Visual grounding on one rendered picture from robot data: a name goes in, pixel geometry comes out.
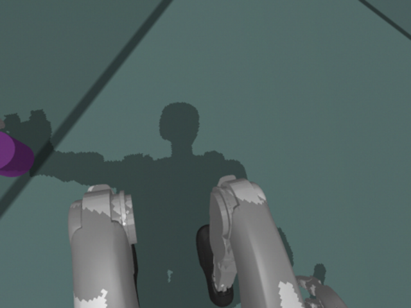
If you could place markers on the right robot foot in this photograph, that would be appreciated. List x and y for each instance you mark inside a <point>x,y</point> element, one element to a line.
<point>205,255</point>

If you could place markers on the right robot hand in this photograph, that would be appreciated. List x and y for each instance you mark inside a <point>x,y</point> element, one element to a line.
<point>326,297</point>

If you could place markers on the mug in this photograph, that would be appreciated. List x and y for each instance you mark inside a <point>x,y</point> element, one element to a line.
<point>16,158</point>

